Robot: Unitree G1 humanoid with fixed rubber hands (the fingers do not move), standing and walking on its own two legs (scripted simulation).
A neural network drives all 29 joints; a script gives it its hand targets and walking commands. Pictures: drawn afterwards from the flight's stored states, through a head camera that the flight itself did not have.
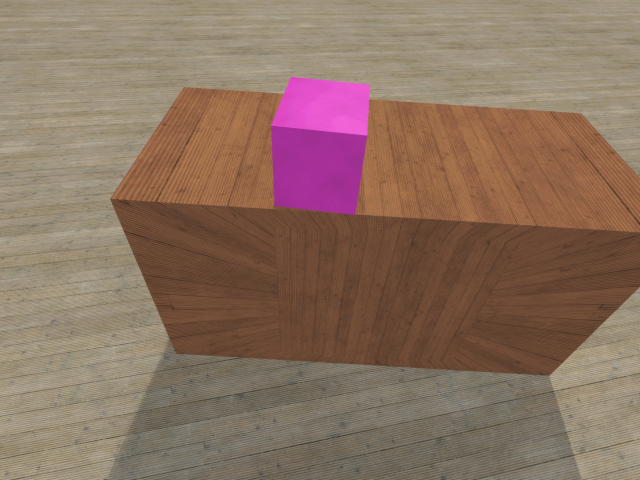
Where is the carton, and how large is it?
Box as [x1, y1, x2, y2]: [271, 77, 369, 214]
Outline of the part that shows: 291,77 271,125 274,203 275,205 354,214 366,140 369,85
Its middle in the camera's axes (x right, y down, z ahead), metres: +0.00 -0.22 +0.87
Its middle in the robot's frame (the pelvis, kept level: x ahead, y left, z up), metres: +0.80 +0.00 +0.01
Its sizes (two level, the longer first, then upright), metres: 0.225 0.180 0.195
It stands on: a pedestal, 0.68 m high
